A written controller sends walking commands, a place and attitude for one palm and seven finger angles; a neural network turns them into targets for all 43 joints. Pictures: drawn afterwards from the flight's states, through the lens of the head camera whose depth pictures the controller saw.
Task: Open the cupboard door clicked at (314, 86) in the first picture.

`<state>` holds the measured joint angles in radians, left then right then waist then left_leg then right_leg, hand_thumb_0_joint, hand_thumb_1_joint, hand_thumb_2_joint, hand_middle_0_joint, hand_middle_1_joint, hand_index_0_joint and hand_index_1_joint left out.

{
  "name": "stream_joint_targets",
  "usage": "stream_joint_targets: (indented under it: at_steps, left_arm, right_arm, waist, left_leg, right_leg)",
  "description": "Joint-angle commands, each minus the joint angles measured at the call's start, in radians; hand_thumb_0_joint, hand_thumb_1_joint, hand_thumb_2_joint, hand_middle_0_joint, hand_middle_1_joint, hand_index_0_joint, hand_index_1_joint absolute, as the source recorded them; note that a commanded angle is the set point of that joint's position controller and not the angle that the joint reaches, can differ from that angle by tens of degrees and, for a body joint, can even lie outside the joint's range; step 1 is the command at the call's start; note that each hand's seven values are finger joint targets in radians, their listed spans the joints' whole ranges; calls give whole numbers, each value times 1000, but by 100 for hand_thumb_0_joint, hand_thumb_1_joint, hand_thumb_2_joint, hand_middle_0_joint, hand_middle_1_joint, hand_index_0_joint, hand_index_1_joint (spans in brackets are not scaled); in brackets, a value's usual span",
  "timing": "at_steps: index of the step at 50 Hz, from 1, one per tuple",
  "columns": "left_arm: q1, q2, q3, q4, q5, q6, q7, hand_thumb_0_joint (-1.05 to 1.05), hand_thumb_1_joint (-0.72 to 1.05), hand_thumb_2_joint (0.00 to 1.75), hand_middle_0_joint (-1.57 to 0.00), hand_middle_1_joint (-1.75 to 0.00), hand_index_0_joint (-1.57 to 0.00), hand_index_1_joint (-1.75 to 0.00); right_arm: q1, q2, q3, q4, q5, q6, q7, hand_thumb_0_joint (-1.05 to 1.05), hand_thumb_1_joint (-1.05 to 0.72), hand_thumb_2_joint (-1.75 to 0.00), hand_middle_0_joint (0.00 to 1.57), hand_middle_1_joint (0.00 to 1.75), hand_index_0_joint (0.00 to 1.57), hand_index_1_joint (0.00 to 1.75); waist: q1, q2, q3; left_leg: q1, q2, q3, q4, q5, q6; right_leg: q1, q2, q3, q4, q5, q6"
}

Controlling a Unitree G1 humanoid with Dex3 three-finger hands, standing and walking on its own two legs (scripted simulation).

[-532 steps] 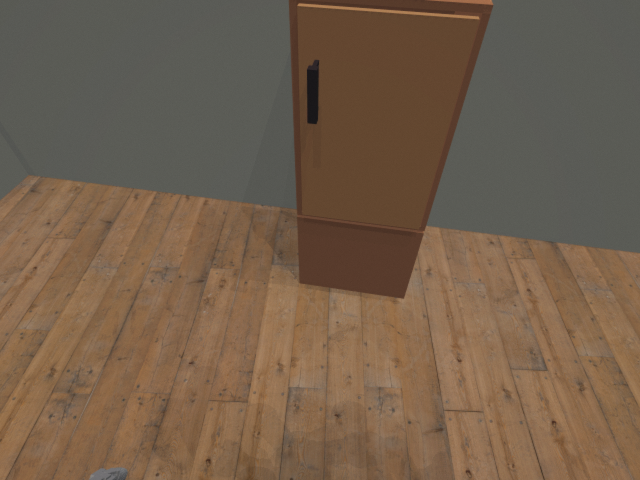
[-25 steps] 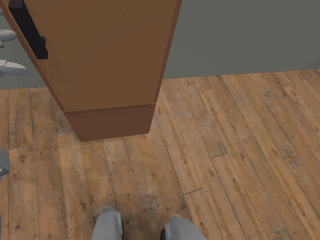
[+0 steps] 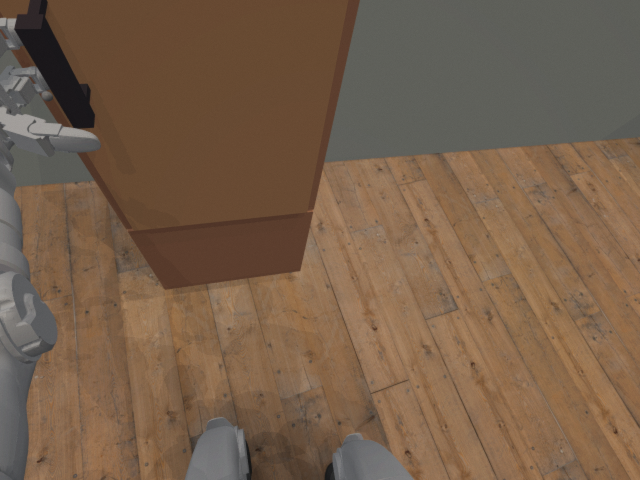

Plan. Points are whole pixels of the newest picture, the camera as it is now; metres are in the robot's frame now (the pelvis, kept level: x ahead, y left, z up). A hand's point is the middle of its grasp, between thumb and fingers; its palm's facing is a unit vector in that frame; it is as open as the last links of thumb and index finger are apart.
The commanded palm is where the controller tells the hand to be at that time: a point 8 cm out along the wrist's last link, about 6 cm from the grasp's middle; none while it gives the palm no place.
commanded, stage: slide the fingers in behind the handle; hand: left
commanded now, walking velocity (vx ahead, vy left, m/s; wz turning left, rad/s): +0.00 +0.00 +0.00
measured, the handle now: (62, 65) +0.58 +0.25 +0.12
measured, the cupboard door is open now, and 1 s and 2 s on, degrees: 0 0 1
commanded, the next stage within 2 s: close the thumb around the handle in 0.92 s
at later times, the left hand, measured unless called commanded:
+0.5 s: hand (67, 97) +0.53 +0.24 +0.11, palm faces +0.13 -0.99 +0.01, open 13.9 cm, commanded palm +0.51 +0.26 +0.11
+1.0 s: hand (74, 97) +0.53 +0.23 +0.11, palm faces +0.13 -0.99 +0.00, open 13.8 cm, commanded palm +0.52 +0.25 +0.11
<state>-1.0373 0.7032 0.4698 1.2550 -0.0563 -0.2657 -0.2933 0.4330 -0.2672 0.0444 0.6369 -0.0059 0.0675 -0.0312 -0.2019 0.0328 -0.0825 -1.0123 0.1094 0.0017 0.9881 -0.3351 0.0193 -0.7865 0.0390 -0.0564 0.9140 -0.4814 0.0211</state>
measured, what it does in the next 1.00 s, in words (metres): stands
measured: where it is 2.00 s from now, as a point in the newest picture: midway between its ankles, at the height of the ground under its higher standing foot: outside the picture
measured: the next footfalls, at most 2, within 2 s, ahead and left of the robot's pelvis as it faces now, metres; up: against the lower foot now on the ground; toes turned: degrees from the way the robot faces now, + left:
none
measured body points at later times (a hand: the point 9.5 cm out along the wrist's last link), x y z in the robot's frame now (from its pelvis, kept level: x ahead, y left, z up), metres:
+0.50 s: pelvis +0.01 -0.01 +0.00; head +0.13 +0.02 +0.43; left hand +0.52 +0.29 +0.12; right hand -0.01 -0.28 -0.10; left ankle +0.07 +0.11 -0.67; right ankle -0.03 -0.14 -0.67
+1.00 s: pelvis +0.00 -0.01 +0.00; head +0.13 +0.03 +0.43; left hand +0.52 +0.28 +0.12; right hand -0.02 -0.28 -0.10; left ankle +0.07 +0.11 -0.67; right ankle -0.03 -0.14 -0.67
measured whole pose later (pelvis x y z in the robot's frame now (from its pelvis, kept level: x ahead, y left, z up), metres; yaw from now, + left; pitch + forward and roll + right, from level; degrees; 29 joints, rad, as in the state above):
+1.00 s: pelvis +0.00 -0.01 +0.00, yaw +1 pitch +20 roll -5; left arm -1.07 0.64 0.40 1.27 -0.06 -0.28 -0.21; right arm 0.43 -0.26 0.03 0.67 -0.01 0.04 -0.01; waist -0.19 0.04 -0.08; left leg -1.02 0.10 -0.03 1.00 -0.33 0.00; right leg -0.79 0.04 -0.08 0.93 -0.50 0.00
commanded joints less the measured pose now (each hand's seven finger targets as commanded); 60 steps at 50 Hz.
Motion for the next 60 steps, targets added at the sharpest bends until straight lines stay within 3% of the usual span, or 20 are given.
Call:
stream_joint_targets:
  at_steps: [1,4,6,8,24,26,28,30,32,34,37,39,41,44,46,47,51,53,56,60]
  left_arm:
    - [-453,247,-1,-207,-11,-60,15,0,-50,30,-30,-120,-30,-120]
    - [-468,250,3,-224,-11,-70,18,0,-50,30,-30,-120,-30,-120]
    - [-464,211,-28,-199,-16,-63,13,0,-50,30,-30,-120,-30,-120]
    - [-493,191,-34,-223,-25,-71,16,0,-50,30,-30,-120,-30,-120]
    - [-502,177,-38,-230,-24,-75,38,0,-50,30,-30,-120,-30,-120]
    - [-505,119,-78,-243,-23,-76,40,0,-50,30,-30,-120,-30,-120]
    - [-501,117,-74,-215,-25,-73,47,0,-50,30,-30,-120,-30,-120]
    - [-526,142,-60,-217,-24,-70,54,0,-50,30,-30,-120,-30,-120]
    - [-531,118,-76,-242,-21,-78,60,0,-50,30,-30,-120,-30,-120]
    - [-522,147,-52,-220,-13,-80,67,0,-50,30,-30,-120,-30,-120]
    - [-560,115,-90,-211,-9,-76,68,0,-50,30,-30,-120,-30,-120]
    - [-538,147,-59,-207,-7,-81,70,0,-50,30,-30,-120,-30,-120]
    - [-553,112,-88,-204,-9,-76,65,0,-50,30,-30,-120,-30,-120]
    - [-569,144,-67,-215,-8,-81,67,0,-50,30,-30,-120,-30,-120]
    - [-543,101,-93,-203,-13,-77,64,0,-50,30,-30,-120,-30,-120]
    - [-560,131,-73,-217,-13,-80,66,0,-50,30,-30,-120,-30,-120]
    - [-544,106,-82,-244,-15,-88,68,0,-50,30,-30,-120,-30,-120]
    - [-541,110,-75,-218,-20,-85,72,0,-39,35,-31,-121,-31,-121]
    - [-537,182,-27,-194,-13,-76,82,0,-22,42,-32,-123,-32,-123]
    - [-512,155,-46,-216,-1,-88,86,0,0,52,-34,-125,-34,-125]
  right_arm:
    - [184,-205,-77,-32,-3,-9,-13,0,-90,-90,20,30,20,30]
    - [184,-204,-79,-27,-4,-11,-12,0,-90,-90,20,30,20,30]
    - [181,-201,-78,-23,-2,-11,-13,0,-90,-90,20,30,20,30]
    - [184,-199,-79,-20,-6,-15,-11,0,-90,-90,20,30,20,30]
    - [182,-194,-82,-5,-4,-23,-4,0,-90,-90,20,30,20,30]
    - [178,-187,-84,-3,-6,-25,1,0,-90,-90,20,30,20,30]
    - [184,-190,-83,2,-8,-25,0,0,-90,-90,20,30,20,30]
    - [181,-193,-83,1,-8,-26,-2,0,-90,-90,20,30,20,30]
    - [181,-189,-84,-1,-9,-31,2,0,-90,-90,20,30,20,30]
    - [190,-192,-84,3,-10,-30,1,0,-90,-90,20,30,20,30]
    - [186,-191,-81,7,-10,-33,2,0,-90,-90,20,30,20,30]
    - [190,-195,-83,5,-9,-33,0,0,-90,-90,20,30,20,30]
    - [188,-191,-82,6,-10,-36,0,0,-90,-90,20,30,20,30]
    - [194,-193,-82,10,-11,-38,0,0,-90,-90,20,30,20,30]
    - [190,-188,-81,7,-11,-39,3,0,-90,-90,20,30,20,30]
    - [193,-193,-83,10,-12,-39,1,0,-90,-90,20,30,20,30]
    - [189,-190,-84,6,-14,-38,5,0,-90,-90,20,30,20,30]
    - [190,-191,-82,9,-12,-40,3,0,-90,-90,20,30,20,30]
    - [192,-198,-79,2,-11,-39,1,0,-90,-90,20,30,20,30]
    - [192,-192,-82,-4,-13,-37,3,0,-90,-90,20,30,20,30]
  waist:
    - [-7,186,-438]
    - [-10,186,-468]
    - [-20,177,-423]
    - [-20,209,-435]
    - [-22,187,-464]
    - [-25,222,-456]
    - [-35,180,-433]
    - [-32,186,-441]
    - [-26,216,-462]
    - [-26,180,-469]
    - [-45,182,-434]
    - [-31,185,-461]
    - [-46,173,-442]
    - [-38,200,-471]
    - [-37,197,-455]
    - [-38,196,-458]
    - [-28,212,-476]
    - [-37,186,-444]
    - [-23,177,-436]
    - [-16,199,-468]
  left_leg:
    - [648,-38,-82,-84,248,12]
    - [651,-40,-78,-76,272,14]
    - [633,-40,-75,-78,242,14]
    - [656,-43,-78,-77,258,14]
    - [630,-49,-66,-59,277,21]
    - [660,-49,-70,-60,279,15]
    - [647,-47,-77,-64,270,19]
    - [632,-47,-76,-66,245,18]
    - [656,-50,-76,-64,265,16]
    - [647,-47,-79,-60,281,17]
    - [626,-48,-80,-67,224,17]
    - [638,-47,-80,-64,241,17]
    - [626,-47,-78,-64,222,19]
    - [646,-46,-83,-60,247,18]
    - [639,-49,-80,-62,238,16]
    - [641,-46,-82,-62,237,16]
    - [668,-46,-87,-68,243,12]
    - [643,-47,-86,-69,221,16]
    - [601,-49,-78,-76,202,17]
    - [637,-47,-80,-71,239,13]
  right_leg:
    - [-126,49,-10,-136,232,-32]
    - [-105,49,-4,-133,259,-31]
    - [-121,49,-6,-140,240,-30]
    - [-128,49,-5,-136,246,-35]
    - [-89,49,7,-134,291,-30]
    - [-116,50,0,-134,279,-33]
    - [-120,51,-1,-137,268,-34]
    - [-118,48,2,-136,252,-32]
    - [-122,48,0,-131,260,-34]
    - [-112,48,0,-127,274,-33]
    - [-134,47,-1,-134,233,-31]
    - [-129,47,2,-131,240,-33]
    - [-136,47,1,-135,231,-31]
    - [-138,47,2,-128,242,-33]
    - [-137,49,-1,-131,237,-34]
    - [-135,49,-2,-129,237,-34]
    - [-139,50,-6,-129,233,-37]
    - [-141,50,-4,-134,222,-37]
    - [-114,47,0,-134,215,-33]
    - [-118,48,-3,-126,234,-35]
